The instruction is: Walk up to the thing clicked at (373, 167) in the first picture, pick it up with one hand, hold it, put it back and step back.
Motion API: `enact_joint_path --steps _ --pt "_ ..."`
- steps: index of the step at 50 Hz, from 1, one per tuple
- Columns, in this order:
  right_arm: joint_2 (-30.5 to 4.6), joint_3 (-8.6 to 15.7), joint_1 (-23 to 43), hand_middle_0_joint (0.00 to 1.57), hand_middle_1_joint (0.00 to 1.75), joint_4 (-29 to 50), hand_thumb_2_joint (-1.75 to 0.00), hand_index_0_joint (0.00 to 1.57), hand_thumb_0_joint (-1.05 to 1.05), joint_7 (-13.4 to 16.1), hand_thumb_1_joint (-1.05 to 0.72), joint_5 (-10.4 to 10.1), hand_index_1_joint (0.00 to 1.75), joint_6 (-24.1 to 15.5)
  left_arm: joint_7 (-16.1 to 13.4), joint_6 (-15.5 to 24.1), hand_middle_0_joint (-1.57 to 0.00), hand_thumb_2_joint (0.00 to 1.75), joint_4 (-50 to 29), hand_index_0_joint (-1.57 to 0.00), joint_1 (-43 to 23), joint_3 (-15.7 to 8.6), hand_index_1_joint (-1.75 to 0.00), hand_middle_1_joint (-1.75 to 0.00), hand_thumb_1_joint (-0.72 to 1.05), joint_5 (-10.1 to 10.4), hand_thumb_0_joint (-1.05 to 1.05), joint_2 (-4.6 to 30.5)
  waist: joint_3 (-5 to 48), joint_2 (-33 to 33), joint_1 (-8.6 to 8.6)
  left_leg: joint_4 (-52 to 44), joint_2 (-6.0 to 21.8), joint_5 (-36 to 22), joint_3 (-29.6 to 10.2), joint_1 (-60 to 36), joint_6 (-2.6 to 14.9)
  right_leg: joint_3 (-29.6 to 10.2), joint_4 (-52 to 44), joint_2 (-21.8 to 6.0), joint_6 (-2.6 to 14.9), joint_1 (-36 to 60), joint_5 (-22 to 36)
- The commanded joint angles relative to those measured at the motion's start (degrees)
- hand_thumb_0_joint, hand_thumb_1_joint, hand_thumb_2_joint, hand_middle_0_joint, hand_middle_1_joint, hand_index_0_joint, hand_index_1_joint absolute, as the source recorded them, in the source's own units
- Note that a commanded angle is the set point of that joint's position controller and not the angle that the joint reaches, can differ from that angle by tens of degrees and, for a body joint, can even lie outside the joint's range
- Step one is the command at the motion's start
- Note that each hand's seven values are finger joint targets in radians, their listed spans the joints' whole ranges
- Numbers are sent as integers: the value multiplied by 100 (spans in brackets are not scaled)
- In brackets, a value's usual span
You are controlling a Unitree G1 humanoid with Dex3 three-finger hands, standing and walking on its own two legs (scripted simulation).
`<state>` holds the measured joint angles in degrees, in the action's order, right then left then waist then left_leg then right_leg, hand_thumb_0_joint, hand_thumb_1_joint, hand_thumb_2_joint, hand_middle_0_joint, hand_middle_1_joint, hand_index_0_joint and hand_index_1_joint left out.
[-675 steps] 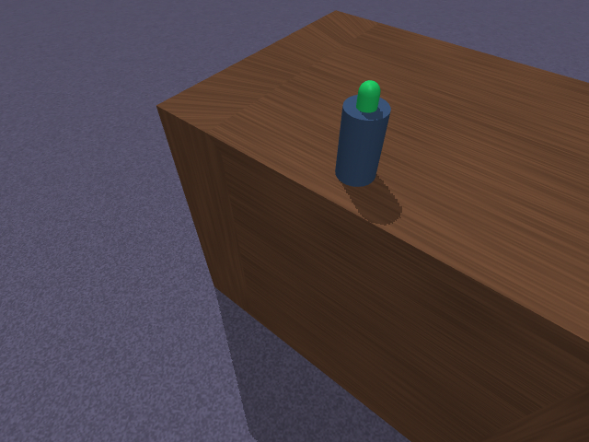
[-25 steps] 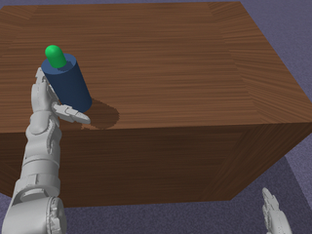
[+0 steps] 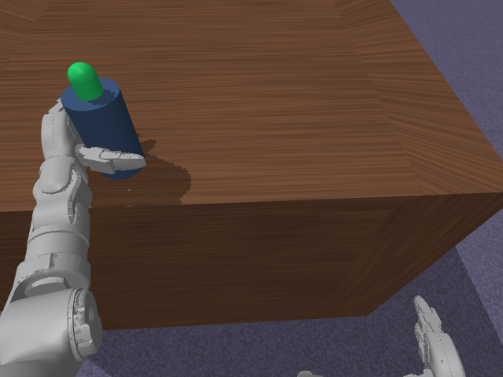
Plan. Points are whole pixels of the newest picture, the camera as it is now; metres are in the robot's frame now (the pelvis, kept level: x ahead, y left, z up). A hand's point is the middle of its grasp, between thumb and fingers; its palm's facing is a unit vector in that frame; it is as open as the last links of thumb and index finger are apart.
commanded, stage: close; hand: left
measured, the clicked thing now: (103, 121) +0.46 +0.21 +0.15
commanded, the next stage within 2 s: settle in 0.24 s
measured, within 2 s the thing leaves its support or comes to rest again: leaves its support in 0.66 s
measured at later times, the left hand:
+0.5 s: hand (107, 127) +0.47 +0.21 +0.14, palm faces +0.21 -0.98 +0.00, open 10.7 cm
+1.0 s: hand (97, 101) +0.47 +0.21 +0.18, palm faces +0.20 -0.98 -0.02, open 10.7 cm
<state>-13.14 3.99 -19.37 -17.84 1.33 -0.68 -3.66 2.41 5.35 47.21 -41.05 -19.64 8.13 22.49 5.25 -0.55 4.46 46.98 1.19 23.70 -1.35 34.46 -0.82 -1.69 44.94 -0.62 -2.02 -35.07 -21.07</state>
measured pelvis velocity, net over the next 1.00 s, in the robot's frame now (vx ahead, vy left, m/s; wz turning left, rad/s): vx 0.01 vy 0.00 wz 0.00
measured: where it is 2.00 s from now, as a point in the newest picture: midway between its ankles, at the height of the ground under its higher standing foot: outside the picture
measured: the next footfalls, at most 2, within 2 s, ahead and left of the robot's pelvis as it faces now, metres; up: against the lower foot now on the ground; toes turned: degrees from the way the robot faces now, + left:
none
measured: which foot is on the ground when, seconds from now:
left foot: down 0.00-1.00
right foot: down 0.00-1.00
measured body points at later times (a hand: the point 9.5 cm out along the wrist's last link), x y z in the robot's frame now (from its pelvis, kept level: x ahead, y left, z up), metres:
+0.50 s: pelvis +0.00 +0.00 +0.00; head +0.06 +0.00 +0.44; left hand +0.45 +0.27 +0.14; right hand +0.14 -0.26 -0.07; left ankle -0.01 +0.13 -0.70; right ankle +0.01 -0.14 -0.70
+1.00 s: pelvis +0.01 +0.00 +0.01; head +0.05 -0.01 +0.46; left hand +0.45 +0.26 +0.18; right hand +0.16 -0.26 -0.06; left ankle -0.01 +0.13 -0.70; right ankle +0.01 -0.14 -0.70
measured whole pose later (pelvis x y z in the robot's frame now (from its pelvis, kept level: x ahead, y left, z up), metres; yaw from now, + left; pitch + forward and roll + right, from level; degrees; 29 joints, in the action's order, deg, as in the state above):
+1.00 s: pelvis +0.01 +0.00 +0.01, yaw +0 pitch +10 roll -1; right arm -12.8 2.5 -18.1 -22.8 2.3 -1.9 -3.6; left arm 3.3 -2.6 44.4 -44.1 -18.9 8.0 23.9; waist 6.4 -2.2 3.6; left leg 44.4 1.4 23.6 -1.7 30.4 -1.0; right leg -1.2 42.4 -0.5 -1.8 -30.9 -21.0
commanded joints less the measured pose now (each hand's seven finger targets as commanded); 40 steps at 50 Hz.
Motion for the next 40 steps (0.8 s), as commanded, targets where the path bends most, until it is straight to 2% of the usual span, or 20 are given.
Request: enact_joint_path --steps 1,2,5,6,8,10,11,14,17,19,21,23,24,28,31,32,34,36,38,40 --pt "-604 238 210 5 5 1058 -5 5 0 31 51 -1 5 -273 -44 439 -89 51 -1272 -90 -2804 17 -73 -73 -35 -3 0 1055 2242 -242 45 -465 -35 -2056 90 -1194 90 289 -370 138 226 840 1750" --pt "-589 217 323 5 5 1028 -5 5 0 48 50 2 5 -266 -39 454 -92 54 -1065 -93 -2744 104 -76 -76 -33 5 0 884 2187 -103 85 -447 -42 -1961 102 -1040 120 262 -369 120 206 867 1750" --pt "-695 229 272 5 5 965 -5 5 0 55 51 9 5 -225 -17 445 -100 62 -743 -101 -2589 -111 -85 -85 -29 -30 0 1211 2182 -120 -12 -442 -64 -1871 135 -921 117 232 -390 119 209 870 1695" --pt "-760 291 230 5 5 922 -5 5 0 60 52 24 5 -209 -10 417 -103 64 -431 -104 -2436 -39 -87 -87 -26 -57 0 1042 1958 39 72 -500 -52 -1685 111 -780 121 251 -404 137 213 820 1541" --pt "-929 442 41 5 5 948 -5 5 0 68 52 13 5 -168 -19 405 -108 68 -360 -109 -2274 -197 -92 -93 -21 -96 0 1277 1900 160 129 -478 -87 -1562 159 -654 162 206 -461 118 181 813 1548" --pt "-809 338 4 5 5 801 -5 5 0 31 52 15 5 -119 -27 430 -113 77 -454 -114 -2323 -278 -100 -101 -14 -120 0 1401 1760 -103 45 -489 -113 -1458 181 -604 142 209 -446 119 209 694 1398" --pt "-665 198 -100 5 5 692 -5 5 0 -6 52 21 5 -99 -12 439 -116 79 -465 -117 -2356 -190 -103 -103 -12 -101 0 1223 1788 -76 59 -512 -94 -1469 150 -655 133 242 -431 141 220 645 1368" --pt "-837 416 -88 5 5 841 -5 5 0 19 53 -5 5 -67 -33 450 -129 99 -722 -130 -2410 -318 -122 -123 5 -140 0 1524 1911 -134 28 -567 -103 -1352 144 -823 126 261 -454 147 229 661 1239" --pt "-733 269 -8 5 5 897 -5 5 0 -4 53 -20 5 -34 -60 377 -142 123 -716 -142 -2363 -304 -144 -143 16 -87 0 1367 1920 -58 14 -542 -99 -1360 148 -724 133 250 -470 149 218 731 1255" --pt "-676 226 67 5 5 796 -6 5 0 -2 53 -24 5 -29 -59 381 -128 123 -883 -128 -2352 -291 -134 -132 28 -69 0 1362 1931 -61 -50 -527 -116 -1442 177 -642 148 227 -444 139 212 828 1366" --pt "-917 470 292 5 5 929 -6 5 0 46 53 -21 5 -21 -49 372 -127 125 -1073 -127 -2634 -259 -133 -130 33 -107 0 1464 2181 -231 2 -509 -82 -1671 145 -955 121 235 -400 148 240 741 1477" --pt "-793 313 365 5 5 1021 -6 5 0 56 53 -27 5 -49 -48 367 -129 125 -1253 -129 -2855 -106 -134 -132 35 -97 0 1330 2208 -272 -9 -523 -67 -1692 126 -1032 104 257 -404 151 252 805 1464" --pt "-871 392 323 5 5 975 -6 5 0 85 53 -44 5 -26 -83 355 -131 127 -1218 -130 -2815 -240 -136 -133 35 -114 0 1533 2355 -184 -24 -509 -71 -1806 122 -1044 113 252 -398 145 238 924 1592" --pt "-717 273 54 5 5 877 -6 5 0 147 53 -58 5 -41 -61 326 -134 127 -1492 -134 -2958 -208 -140 -138 24 -8 0 1477 2428 -162 0 -543 -75 -1848 137 -1169 113 261 -443 141 215 1123 1692" --pt "-505 67 -92 5 5 728 -6 5 0 144 52 -79 5 -72 -28 307 -132 124 -2013 -132 -3165 -237 -139 -137 17 24 0 1682 2734 -459 -87 -464 -77 -2425 158 -1441 96 270 -391 119 216 1316 2168" --pt "-643 207 33 5 5 789 -6 5 0 150 52 -87 5 -83 -19 294 -132 124 -2155 -132 -3271 -228 -139 -137 15 54 0 1686 2868 -589 -44 -434 -44 -2732 125 -1628 60 284 -349 127 232 1231 2312" --pt "-494 60 29 5 5 575 -6 5 0 137 52 -84 5 -111 0 232 -131 123 -2286 -130 -3367 -157 -137 -135 15 65 0 1649 2684 -775 -80 -419 -29 -2871 106 -1743 38 306 -377 135 239 1097 2291" --pt "-841 331 362 5 5 751 -6 5 0 194 52 -88 5 -175 -14 144 -128 124 -2341 -128 -3459 -242 -136 -134 15 69 0 1823 2741 -609 5 -424 -40 -2840 132 -1757 65 262 -424 109 205 1230 2476" --pt "-636 147 189 5 5 459 -6 5 0 165 53 -74 5 -191 -11 52 -127 124 -2376 -127 -3479 -151 -136 -133 15 53 0 1695 2580 -897 -17 -473 -1 -2975 88 -1847 13 298 -425 121 243 1071 2380" --pt "-901 385 209 5 5 461 -6 5 0 196 53 -88 5 -206 -23 -64 -126 125 -2144 -126 -3330 -281 -135 -133 18 71 0 1797 2472 -613 -1 -516 20 -2923 59 -1817 26 321 -496 129 239 1115 2349"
